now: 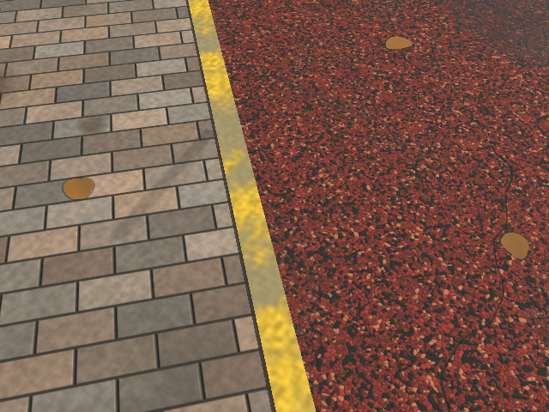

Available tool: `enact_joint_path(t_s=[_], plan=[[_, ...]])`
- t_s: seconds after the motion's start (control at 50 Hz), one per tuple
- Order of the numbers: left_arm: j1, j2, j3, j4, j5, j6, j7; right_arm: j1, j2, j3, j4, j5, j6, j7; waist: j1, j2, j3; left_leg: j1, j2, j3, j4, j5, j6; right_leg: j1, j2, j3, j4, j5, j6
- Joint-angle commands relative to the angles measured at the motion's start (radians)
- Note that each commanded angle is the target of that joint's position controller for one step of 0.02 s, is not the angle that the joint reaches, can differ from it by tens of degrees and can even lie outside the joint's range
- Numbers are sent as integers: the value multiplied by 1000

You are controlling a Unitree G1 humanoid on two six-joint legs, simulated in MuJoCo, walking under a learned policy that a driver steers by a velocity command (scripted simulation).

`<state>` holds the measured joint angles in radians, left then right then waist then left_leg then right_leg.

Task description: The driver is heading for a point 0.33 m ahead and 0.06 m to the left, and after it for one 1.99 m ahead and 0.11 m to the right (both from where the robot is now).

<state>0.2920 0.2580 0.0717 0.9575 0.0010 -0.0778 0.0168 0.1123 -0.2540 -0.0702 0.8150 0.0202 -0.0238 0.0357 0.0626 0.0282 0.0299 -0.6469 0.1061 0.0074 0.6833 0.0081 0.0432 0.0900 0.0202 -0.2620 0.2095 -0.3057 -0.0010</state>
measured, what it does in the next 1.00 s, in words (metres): walks ahead: left foot, then right foot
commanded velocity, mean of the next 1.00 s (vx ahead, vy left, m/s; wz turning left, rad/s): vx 0.19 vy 0.00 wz -0.12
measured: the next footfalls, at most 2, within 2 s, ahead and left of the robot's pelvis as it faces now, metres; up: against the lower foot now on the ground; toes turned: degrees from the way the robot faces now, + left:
left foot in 0.10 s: +0.23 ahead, +0.12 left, +0.00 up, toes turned +8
right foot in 0.58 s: +0.43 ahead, -0.05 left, +0.00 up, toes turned +1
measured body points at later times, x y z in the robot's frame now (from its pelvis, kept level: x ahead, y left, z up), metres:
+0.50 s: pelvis +0.25 +0.05 +0.01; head +0.28 +0.06 +0.45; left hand +0.35 +0.32 -0.12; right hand +0.39 -0.21 -0.11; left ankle +0.19 +0.11 -0.74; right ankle +0.40 -0.08 -0.70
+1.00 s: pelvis +0.34 +0.06 +0.00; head +0.38 +0.06 +0.45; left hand +0.54 +0.32 -0.11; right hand +0.43 -0.25 -0.11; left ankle +0.39 +0.19 -0.73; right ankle +0.39 -0.06 -0.74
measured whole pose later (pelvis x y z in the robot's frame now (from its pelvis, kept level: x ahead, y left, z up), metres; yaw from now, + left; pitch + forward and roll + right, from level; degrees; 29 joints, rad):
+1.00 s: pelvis +0.34 +0.06 +0.00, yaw -12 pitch +3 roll +0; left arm 0.14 0.31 0.09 0.74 -0.01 0.04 0.04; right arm 0.12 -0.29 -0.07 0.83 0.01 -0.01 -0.03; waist 0.02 -0.02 0.03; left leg -0.34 -0.03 -0.10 0.56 -0.28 -0.05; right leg -0.39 0.11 0.19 0.48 -0.13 -0.02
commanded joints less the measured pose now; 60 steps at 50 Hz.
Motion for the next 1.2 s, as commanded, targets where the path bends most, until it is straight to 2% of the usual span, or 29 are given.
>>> enact_joint_path(t_s=[0.02, 0.06, 0.1, 0.12, 0.14, 0.16, 0.18, 0.2, 0.24, 0.3, 0.38, 0.44, 0.52, 0.56, 0.58, 0.6, 0.62, 0.64, 0.66, 0.7, 0.78, 0.94, 1.0, 1.02, 1.04, 1.06, 1.08, 1.12, 1.2], plan=[[-3, 191, 44, -41, -16, 14, 8, -107, -60, -9, -115, 2, -11, 21, -15, -73, 68, -24, -29, 55, -46, -92, 37, 28, -325, 50, 20, 653, -128], [-27, 221, 53, -52, -24, 28, 13, -23, -102, -31, -114, 3, -5, 24, -79, -114, -8, 127, -100, 114, -36, -196, 77, 45, -321, 27, 190, 983, -107], [-57, 219, 48, -67, -25, 35, 15, 266, -206, -90, -44, 9, 1, 5, -235, -68, -157, 561, -163, 85, -138, -145, 147, -138, -256, 1, 606, 912, -48], [4, 104, 15, -108, 16, 20, 7, 329, -320, -118, -25, 13, 7, -17, -181, 171, -230, 897, 73, -336, -165, -188, 272, -543, -128, 11, 975, 196, 12], [3, 62, -8, -142, 3, -26, -8, 308, -320, -102, -62, 5, -13, -9, -141, 193, -373, 1057, 232, -838, -356, -356, 415, -786, 33, 255, 1182, -310, 27], [-134, 144, 12, -171, -40, -57, -19, 284, -241, -77, -69, -8, -27, -2, -188, 79, -290, 1008, 220, -746, -407, -231, 351, -885, -21, 347, 1208, -253, 5], [-164, 144, 11, -183, -49, -71, -19, 220, -211, -67, -77, -12, -39, -2, -154, 43, -181, 872, 187, -580, -386, -35, 315, -884, -62, 338, 1145, -171, -10], [-130, 143, 15, -147, -29, -67, -10, 136, -163, -53, -89, -11, -43, -4, -99, -35, -122, 720, 149, -415, -365, 176, 269, -813, -115, 326, 1066, -107, -5], [-68, 150, 26, -109, -11, -32, -8, 64, -104, -30, -108, -26, -42, -15, -44, -6, -105, 534, 105, -259, -383, 395, 228, -655, -160, 316, 980, -58, 11], [-36, 98, 16, -86, -4, 6, -5, 71, -124, -27, -74, -36, -51, -27, -20, 12, -102, 444, 71, -118, -415, 578, 214, -592, -146, 285, 856, 43, 40], [-128, 74, -2, -102, -8, 12, -11, 61, -128, -19, -41, -43, -45, -48, -59, 45, -96, 467, 26, 17, -434, 511, 156, -559, -126, 268, 560, 298, 40], [-183, 98, 1, -124, -16, 11, -24, 71, -147, -20, -10, -48, -34, -58, -88, 51, -86, 543, 66, 26, -429, 454, 150, -567, -100, 272, 466, 358, 30], [-200, 125, 13, -160, -7, 16, -50, 52, -153, -25, 3, -27, 3, -78, -84, 57, -47, 641, 128, 6, -323, 441, 146, -642, -81, 255, 429, 178, -5], [-132, 130, 21, -155, -5, 15, -63, 21, -158, -29, -10, -10, 22, -93, -44, 54, -60, 643, 123, 15, -194, 511, 118, -578, -46, 219, 364, 144, -38], [-55, 156, 34, -141, -2, 12, -62, 26, -156, -29, -14, -7, 28, -99, -7, 22, -99, 612, 76, 46, -65, 518, 72, -454, -24, 225, 272, 288, -71], [13, 239, 58, -143, 6, 11, -51, 39, -152, -27, -38, -26, 24, -101, 6, -116, -173, 482, -21, 95, 172, 286, 0, -272, -133, 419, 247, 707, -141], [23, 311, 70, -154, 20, 19, -39, 87, -74, -5, -67, -57, 16, -86, -52, -334, -257, 138, -233, 73, 504, -590, -81, -3, -369, 786, 235, 1047, -362], [24, 229, 47, -168, 21, 23, -35, 76, -97, -3, -54, -44, 9, -68, -15, -237, -377, 82, -213, -115, 628, -702, -69, 42, -380, 859, 194, 847, -398], [-48, 205, 43, -198, 10, 25, -30, 34, -121, -10, -61, -10, 10, -61, -21, -172, -294, 27, -171, -133, 656, -642, -64, -27, -343, 773, 178, 696, -361], [-132, 161, 31, -223, -20, 45, -14, -15, -138, -21, -58, -21, 26, -77, -44, -49, -161, 25, -112, -112, 529, -529, -75, -206, -272, 663, 129, 437, -275], [-132, 192, 45, -240, -1, 74, 10, 1, -99, -17, -54, -17, 33, -89, -62, -153, -143, 153, -139, -78, 246, -442, -105, -310, -179, 607, 93, 320, -231], [-163, 206, 55, -278, -10, 105, 22, 8, -119, -22, -45, -10, 8, -74, -45, -195, -148, 273, -151, -97, -29, -338, -110, -342, -156, 709, 106, 138, -195], [-181, 189, 48, -295, -21, 121, 28, 97, -139, -33, -17, -11, -11, -58, -94, -181, -141, 440, -125, -83, -293, -195, -65, -396, -96, 701, 185, 127, -135], [-154, 145, 35, -302, -17, 123, 29, 126, -207, -49, -17, -30, -10, -62, -82, -56, -152, 540, 49, -231, -367, -201, -4, -501, -26, 621, 336, -27, -82], [-153, 118, 31, -340, -23, 114, 24, 89, -289, -65, -24, -60, 2, -67, -34, 254, -98, 535, 236, -490, -432, -79, 149, -699, 142, 410, 540, -257, -28], [-133, 200, 53, -324, -5, 100, 17, 36, -231, -49, -61, -82, -2, -69, -41, 224, -98, 479, 309, -540, -431, -5, 227, -707, 77, 431, 782, -300, 8], [-102, 237, 71, -297, -14, 101, 11, -18, -180, -35, -85, -70, -4, -75, -19, 139, -93, 465, 260, -430, -402, 25, 199, -696, 60, 432, 882, -237, 18], [-72, 196, 66, -263, -9, 120, 18, -42, -146, -25, -91, -32, -2, -81, -24, 89, -69, 493, 159, -280, -365, 28, 130, -722, 48, 409, 975, -135, 54], [-147, 111, 30, -301, -17, 116, 17, 64, -148, -17, -54, -32, 10, -83, -82, 119, -70, 557, 117, -196, -350, 147, 167, -693, 45, 373, 846, -104, 89]])
Keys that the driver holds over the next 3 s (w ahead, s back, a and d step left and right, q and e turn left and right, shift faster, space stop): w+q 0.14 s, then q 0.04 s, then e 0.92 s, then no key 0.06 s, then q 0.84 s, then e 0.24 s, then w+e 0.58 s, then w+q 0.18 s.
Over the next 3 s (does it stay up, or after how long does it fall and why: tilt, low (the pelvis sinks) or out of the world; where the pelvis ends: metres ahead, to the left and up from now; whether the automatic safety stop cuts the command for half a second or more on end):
stays up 0.64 -0.05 0.00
